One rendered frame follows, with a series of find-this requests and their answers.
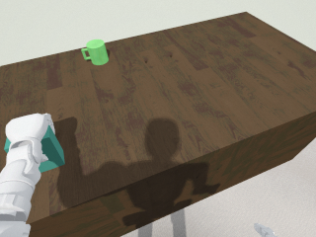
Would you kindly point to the robot left upper arm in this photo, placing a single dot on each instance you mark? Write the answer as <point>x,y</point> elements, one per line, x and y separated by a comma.
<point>14,229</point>

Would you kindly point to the robot left hand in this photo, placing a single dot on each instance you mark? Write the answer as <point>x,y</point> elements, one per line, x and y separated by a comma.
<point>34,126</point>

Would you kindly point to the robot right hand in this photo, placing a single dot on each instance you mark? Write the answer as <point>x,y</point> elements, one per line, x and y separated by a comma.
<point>264,231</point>

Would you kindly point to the sponge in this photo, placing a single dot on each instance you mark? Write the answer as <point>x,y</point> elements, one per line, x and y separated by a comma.
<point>50,147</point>

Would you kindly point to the table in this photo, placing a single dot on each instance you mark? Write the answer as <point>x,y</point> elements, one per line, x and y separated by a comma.
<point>174,117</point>

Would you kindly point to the robot left forearm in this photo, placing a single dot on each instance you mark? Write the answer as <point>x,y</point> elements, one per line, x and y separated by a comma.
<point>18,179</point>

